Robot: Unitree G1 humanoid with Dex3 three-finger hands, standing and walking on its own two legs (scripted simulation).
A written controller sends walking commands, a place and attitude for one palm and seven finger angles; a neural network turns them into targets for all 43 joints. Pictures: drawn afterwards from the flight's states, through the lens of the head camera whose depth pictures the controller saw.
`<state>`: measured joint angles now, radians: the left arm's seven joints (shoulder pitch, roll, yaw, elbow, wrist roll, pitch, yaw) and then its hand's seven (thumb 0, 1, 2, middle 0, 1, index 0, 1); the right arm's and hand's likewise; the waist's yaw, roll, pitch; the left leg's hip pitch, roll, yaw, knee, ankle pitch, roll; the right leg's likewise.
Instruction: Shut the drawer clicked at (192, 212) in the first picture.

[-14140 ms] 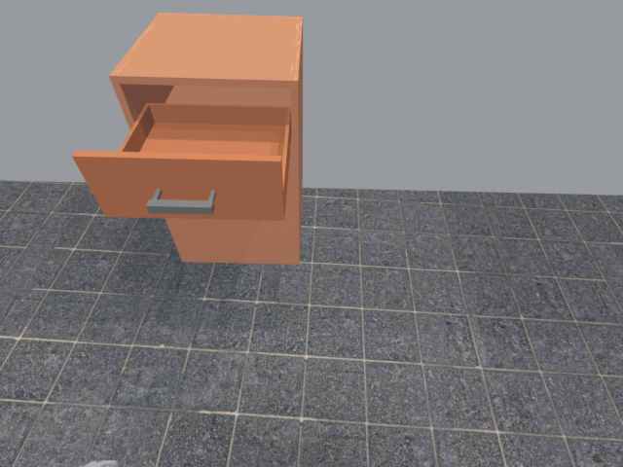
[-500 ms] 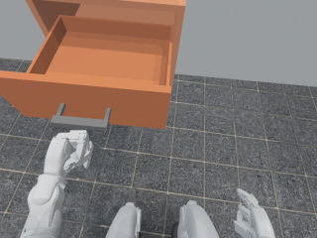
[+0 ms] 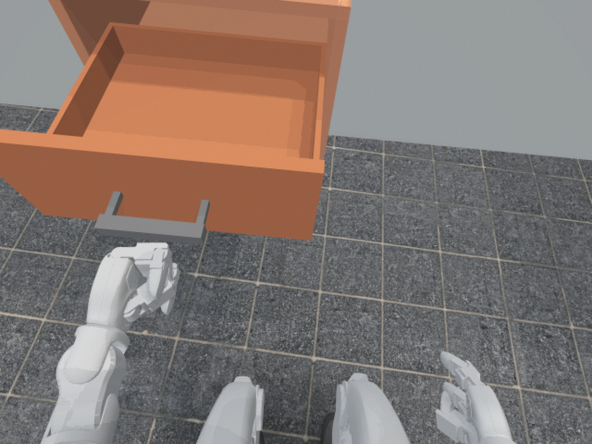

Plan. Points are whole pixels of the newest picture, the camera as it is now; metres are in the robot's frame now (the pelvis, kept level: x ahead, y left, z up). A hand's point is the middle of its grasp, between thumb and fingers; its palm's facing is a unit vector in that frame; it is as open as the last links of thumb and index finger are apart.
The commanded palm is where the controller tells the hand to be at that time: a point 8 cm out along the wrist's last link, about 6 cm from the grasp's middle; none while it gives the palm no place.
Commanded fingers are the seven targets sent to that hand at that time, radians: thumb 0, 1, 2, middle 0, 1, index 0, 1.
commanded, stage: push the drawer shut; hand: left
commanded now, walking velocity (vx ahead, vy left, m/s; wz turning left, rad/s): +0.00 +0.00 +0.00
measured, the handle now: (156, 216) +0.40 +0.21 +0.02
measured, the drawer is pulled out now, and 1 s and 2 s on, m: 0.30 0.23 0.11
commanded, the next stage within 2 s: none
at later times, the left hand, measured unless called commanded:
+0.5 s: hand (167, 267) +0.33 +0.18 +0.01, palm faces -0.07 -1.00 -0.06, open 2.8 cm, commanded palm +0.34 +0.22 +0.02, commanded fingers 0.00 0.90 0.90 -1.40 -1.60 -1.40 -1.60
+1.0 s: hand (178, 222) +0.40 +0.18 +0.02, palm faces -0.07 -1.00 -0.06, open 3.1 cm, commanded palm +0.40 +0.22 +0.02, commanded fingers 0.00 0.90 0.90 -1.40 -1.60 -1.40 -1.60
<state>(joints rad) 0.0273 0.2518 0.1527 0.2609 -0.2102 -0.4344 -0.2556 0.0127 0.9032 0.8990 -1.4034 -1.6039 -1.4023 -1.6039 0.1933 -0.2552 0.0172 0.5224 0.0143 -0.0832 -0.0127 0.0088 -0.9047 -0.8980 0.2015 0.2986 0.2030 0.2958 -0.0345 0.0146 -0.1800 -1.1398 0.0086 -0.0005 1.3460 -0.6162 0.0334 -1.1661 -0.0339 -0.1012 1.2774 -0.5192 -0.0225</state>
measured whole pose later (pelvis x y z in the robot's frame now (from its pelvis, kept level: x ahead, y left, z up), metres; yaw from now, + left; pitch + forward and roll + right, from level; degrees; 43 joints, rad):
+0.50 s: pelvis -0.01 +0.00 +0.00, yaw +1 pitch +24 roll -3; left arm -0.18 0.29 0.18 0.46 -0.20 -0.45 -0.28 -0.05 0.80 0.95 -1.40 -1.60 -1.40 -1.60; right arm 0.20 -0.27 0.02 0.59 0.02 -0.09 -0.04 0.01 -0.90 -0.90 0.20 0.30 0.20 0.30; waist -0.03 0.01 -0.17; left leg -1.18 0.00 -0.02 1.36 -0.60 0.03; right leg -1.19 -0.04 -0.12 1.29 -0.51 -0.03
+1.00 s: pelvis -0.03 +0.00 -0.01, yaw +0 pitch +24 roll -3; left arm -0.54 0.35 0.22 0.84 -0.15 -0.49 -0.26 0.00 0.79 0.96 -1.40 -1.60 -1.40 -1.60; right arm 0.25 -0.28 0.04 0.63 0.00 -0.07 -0.04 0.01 -0.90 -0.90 0.20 0.30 0.20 0.30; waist -0.09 0.01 -0.16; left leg -1.23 0.00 -0.01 1.37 -0.57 0.04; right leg -1.24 -0.04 -0.11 1.28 -0.47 -0.02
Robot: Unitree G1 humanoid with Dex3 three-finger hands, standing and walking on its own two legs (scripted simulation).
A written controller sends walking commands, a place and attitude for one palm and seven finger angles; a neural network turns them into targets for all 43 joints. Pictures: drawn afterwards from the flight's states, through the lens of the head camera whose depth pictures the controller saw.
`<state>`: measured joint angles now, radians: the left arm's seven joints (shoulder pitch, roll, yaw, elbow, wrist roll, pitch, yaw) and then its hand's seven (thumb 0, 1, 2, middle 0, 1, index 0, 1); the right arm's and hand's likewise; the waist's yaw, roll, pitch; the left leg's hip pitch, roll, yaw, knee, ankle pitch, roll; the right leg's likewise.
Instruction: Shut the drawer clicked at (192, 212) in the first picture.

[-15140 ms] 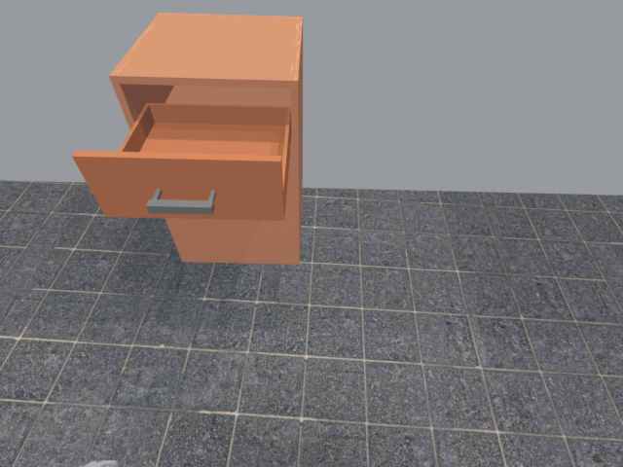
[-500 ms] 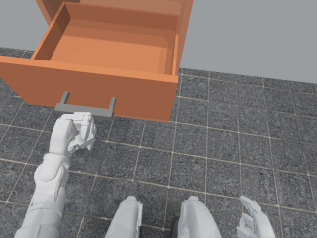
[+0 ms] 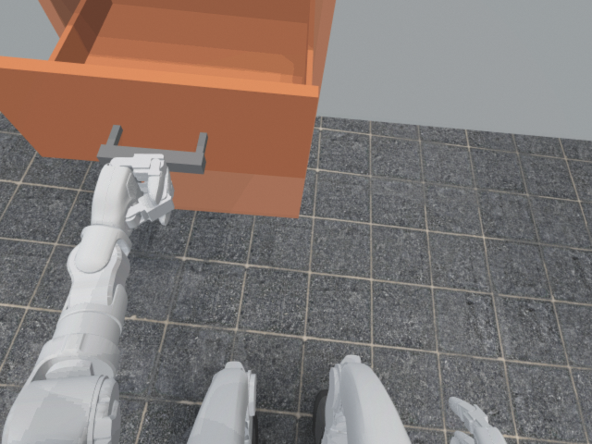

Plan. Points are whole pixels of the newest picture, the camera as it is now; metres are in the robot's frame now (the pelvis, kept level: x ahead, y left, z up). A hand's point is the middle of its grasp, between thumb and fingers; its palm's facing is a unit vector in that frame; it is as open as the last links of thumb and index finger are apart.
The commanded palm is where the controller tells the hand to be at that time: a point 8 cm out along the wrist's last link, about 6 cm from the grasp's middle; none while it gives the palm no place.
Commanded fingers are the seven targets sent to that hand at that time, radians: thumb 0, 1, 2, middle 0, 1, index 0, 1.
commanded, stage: push the drawer shut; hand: left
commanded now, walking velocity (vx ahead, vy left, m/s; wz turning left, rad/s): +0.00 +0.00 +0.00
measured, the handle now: (156, 147) +0.50 +0.20 +0.03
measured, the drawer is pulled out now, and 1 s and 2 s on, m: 0.23 0.11 0.00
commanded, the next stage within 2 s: pull the fist back off the drawer in 1.86 s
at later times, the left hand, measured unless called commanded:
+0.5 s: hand (177, 157) +0.49 +0.17 +0.02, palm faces -0.08 -1.00 -0.06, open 3.0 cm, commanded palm +0.50 +0.21 +0.03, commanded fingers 0.00 0.90 0.90 -1.40 -1.60 -1.40 -1.60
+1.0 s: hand (181, 127) +0.54 +0.17 +0.03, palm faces -0.08 -1.00 -0.05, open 3.2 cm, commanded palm +0.55 +0.20 +0.03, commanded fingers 0.00 0.90 0.90 -1.40 -1.60 -1.40 -1.60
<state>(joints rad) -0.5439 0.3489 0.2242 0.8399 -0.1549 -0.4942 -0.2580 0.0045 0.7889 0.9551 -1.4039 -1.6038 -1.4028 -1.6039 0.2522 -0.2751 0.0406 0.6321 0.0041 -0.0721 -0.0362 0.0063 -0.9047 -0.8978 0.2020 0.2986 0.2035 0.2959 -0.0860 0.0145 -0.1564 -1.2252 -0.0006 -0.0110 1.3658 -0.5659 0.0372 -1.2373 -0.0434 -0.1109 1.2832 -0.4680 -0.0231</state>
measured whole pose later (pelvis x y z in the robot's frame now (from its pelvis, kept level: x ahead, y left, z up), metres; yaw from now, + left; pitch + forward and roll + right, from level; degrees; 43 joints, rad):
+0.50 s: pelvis +0.00 +0.00 -0.01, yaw -1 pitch +27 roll -4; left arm -0.80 0.44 0.31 1.09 -0.10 -0.52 -0.27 -0.01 0.78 0.95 -1.40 -1.60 -1.40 -1.60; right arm 0.27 -0.28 0.05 0.64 -0.02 0.00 -0.01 0.00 -0.91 -0.90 0.20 0.30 0.20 0.30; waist -0.14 0.02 -0.14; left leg -1.29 0.01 -0.02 1.39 -0.58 0.04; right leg -1.30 -0.03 -0.12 1.30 -0.47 -0.02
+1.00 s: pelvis +0.00 +0.00 -0.02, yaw -2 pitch +30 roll -5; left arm -0.99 0.56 0.37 1.19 -0.05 -0.46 -0.27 0.03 0.75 0.93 -1.40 -1.60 -1.40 -1.60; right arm 0.30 -0.28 0.07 0.63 -0.04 0.03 0.00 0.00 -0.91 -0.90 0.20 0.30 0.20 0.30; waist -0.21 0.03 -0.13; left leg -1.37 0.03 -0.03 1.43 -0.59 0.04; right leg -1.37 -0.02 -0.13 1.31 -0.46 -0.02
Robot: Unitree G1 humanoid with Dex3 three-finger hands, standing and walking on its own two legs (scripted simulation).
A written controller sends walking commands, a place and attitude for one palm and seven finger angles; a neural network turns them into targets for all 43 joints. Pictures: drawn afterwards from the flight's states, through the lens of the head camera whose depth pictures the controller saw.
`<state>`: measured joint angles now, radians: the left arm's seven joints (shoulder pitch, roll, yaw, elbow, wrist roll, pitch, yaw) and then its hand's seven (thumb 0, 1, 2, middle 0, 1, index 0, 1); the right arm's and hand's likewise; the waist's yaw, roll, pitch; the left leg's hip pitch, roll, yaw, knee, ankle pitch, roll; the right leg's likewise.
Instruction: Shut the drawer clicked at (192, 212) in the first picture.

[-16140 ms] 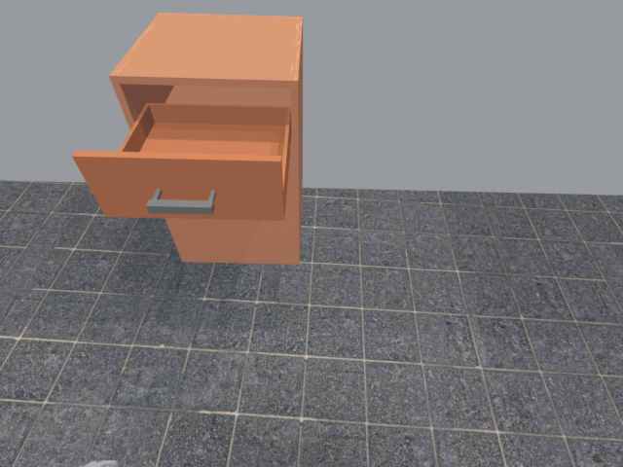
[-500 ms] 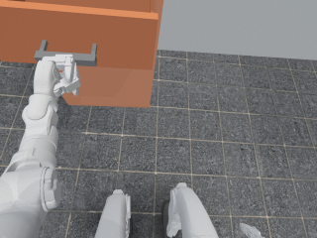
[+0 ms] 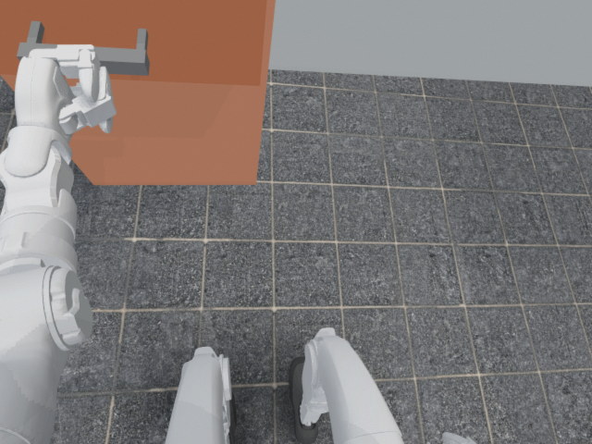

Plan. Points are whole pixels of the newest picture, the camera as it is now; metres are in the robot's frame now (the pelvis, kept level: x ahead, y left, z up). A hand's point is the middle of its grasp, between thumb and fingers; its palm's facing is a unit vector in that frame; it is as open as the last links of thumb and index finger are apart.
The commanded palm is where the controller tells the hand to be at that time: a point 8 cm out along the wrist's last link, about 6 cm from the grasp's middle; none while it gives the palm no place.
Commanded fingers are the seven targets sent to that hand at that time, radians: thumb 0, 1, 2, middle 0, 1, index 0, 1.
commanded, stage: push the drawer shut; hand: left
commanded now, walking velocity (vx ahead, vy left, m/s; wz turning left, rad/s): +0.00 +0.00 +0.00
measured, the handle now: (89, 46) +0.61 +0.22 +0.05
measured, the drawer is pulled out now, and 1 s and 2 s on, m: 0.11 0.00 0.00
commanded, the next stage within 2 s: pull the fist back off the drawer in 0.86 s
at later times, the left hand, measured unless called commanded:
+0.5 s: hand (108, 55) +0.60 +0.19 +0.04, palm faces -0.02 -1.00 -0.04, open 3.2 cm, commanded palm +0.62 +0.19 +0.05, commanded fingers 0.00 0.90 0.90 -1.40 -1.60 -1.40 -1.60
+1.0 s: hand (111, 25) +0.65 +0.19 +0.05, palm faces -0.01 -1.00 -0.06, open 3.3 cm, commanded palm +0.67 +0.17 +0.05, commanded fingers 0.00 0.90 0.90 -1.40 -1.60 -1.40 -1.60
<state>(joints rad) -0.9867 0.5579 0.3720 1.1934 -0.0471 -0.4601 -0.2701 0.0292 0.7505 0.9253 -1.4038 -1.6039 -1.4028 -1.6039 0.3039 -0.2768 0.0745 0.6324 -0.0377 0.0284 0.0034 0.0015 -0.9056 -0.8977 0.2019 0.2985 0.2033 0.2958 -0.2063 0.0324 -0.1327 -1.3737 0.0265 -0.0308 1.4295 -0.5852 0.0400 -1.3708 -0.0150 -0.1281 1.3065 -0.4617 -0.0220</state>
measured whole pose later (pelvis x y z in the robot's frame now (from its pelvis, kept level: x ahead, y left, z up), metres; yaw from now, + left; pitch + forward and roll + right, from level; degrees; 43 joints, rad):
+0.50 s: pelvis -0.01 +0.01 -0.02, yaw -2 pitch +35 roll -8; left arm -1.28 0.74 0.38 1.32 0.05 -0.35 -0.24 0.03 0.71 0.90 -1.40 -1.60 -1.40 -1.60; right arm 0.35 -0.27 0.12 0.62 -0.06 0.04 0.01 0.00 -0.91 -0.90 0.20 0.30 0.20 0.30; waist -0.31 0.04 -0.11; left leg -1.52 0.03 -0.05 1.49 -0.59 0.05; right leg -1.50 -0.01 -0.15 1.34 -0.45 -0.02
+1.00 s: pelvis +0.00 +0.00 -0.03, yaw -3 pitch +38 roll -9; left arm -1.47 0.89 0.37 1.37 0.14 -0.26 -0.24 0.07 0.69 0.93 -1.40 -1.60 -1.40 -1.60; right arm 0.40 -0.25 0.15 0.61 -0.08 0.06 0.03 0.00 -0.91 -0.90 0.20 0.30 0.20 0.30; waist -0.38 0.05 -0.09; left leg -1.59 0.05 -0.07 1.52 -0.60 0.04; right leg -1.56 0.01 -0.16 1.35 -0.45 -0.02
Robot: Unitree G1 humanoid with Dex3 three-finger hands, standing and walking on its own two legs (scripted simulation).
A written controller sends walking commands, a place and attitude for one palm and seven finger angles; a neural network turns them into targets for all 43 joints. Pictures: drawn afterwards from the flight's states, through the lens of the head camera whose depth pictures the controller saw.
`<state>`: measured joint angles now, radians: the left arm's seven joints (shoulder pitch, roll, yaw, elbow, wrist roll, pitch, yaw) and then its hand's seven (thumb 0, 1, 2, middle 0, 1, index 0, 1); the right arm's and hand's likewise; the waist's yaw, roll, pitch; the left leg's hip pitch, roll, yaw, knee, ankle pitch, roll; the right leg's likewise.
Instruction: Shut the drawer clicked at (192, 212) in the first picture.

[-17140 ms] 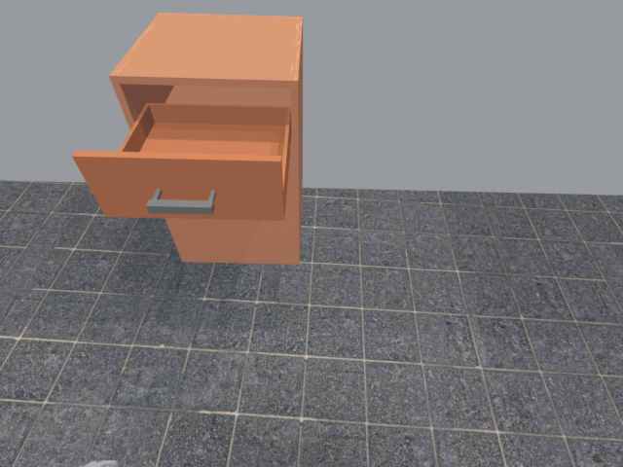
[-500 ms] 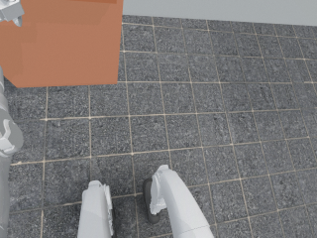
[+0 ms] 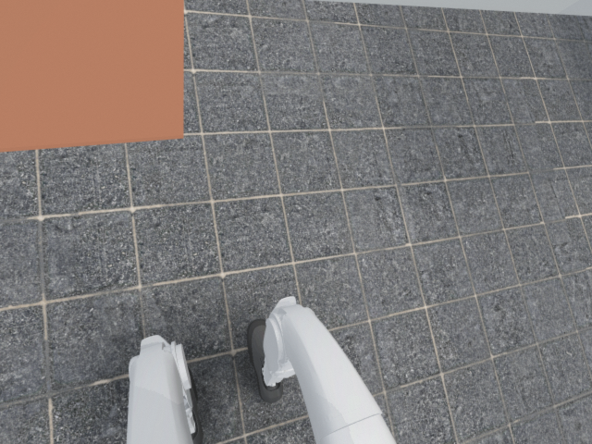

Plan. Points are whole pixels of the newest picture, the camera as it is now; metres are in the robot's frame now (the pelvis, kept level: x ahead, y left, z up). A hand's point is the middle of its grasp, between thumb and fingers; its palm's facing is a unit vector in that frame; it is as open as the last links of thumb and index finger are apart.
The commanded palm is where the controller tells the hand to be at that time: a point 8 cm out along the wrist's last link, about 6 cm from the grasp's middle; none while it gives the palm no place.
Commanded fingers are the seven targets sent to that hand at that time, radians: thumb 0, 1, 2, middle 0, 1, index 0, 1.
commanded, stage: pull the fist back off the drawer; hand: left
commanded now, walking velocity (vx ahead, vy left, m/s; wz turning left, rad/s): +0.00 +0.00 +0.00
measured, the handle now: out of the picture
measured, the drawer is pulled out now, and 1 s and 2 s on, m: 0.00 0.00 0.00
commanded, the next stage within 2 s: draw the hand back to the body in 0.66 s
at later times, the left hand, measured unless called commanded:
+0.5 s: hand out of the picture +0.61 +0.21 +0.07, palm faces +0.04 -1.00 -0.05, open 3.3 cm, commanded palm +0.59 +0.22 +0.07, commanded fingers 0.00 0.90 0.90 -1.40 -1.60 -1.40 -1.60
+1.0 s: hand out of the picture +0.53 +0.22 +0.11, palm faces +0.03 -1.00 -0.06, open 3.3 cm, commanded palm +0.48 +0.26 +0.13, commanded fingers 0.00 0.90 0.90 -1.40 -1.60 -1.40 -1.60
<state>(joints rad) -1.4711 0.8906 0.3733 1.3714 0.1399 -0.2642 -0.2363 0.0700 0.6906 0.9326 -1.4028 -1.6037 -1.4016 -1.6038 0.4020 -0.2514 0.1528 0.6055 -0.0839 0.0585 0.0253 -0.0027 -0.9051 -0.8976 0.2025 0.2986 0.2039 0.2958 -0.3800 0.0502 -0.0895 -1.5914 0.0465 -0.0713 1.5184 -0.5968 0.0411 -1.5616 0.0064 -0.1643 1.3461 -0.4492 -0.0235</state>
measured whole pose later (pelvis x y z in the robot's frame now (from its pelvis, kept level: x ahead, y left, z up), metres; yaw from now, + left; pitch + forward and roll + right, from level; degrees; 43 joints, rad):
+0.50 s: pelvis +0.02 +0.01 +0.03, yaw +0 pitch +35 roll -7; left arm -1.15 0.70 0.45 1.15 0.04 -0.28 -0.22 0.02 0.89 0.90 -1.40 -1.60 -1.40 -1.60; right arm 0.41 -0.25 0.11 0.57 -0.06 0.09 0.06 0.00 -0.91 -0.90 0.20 0.30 0.20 0.30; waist -0.29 0.06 -0.11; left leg -1.44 0.06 -0.03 1.42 -0.61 0.05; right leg -1.43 0.02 -0.12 1.27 -0.45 -0.01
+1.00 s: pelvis +0.05 +0.00 +0.08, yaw +2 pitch +29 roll -4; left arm -0.66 0.45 0.39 0.76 -0.12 -0.30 -0.25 0.01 0.90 0.90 -1.40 -1.60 -1.40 -1.60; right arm 0.33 -0.25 0.05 0.54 0.01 0.12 0.05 0.00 -0.91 -0.90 0.20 0.30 0.20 0.30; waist -0.16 0.04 -0.12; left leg -1.12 0.04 0.00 1.19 -0.57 0.04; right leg -1.14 0.02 -0.09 1.08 -0.44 -0.01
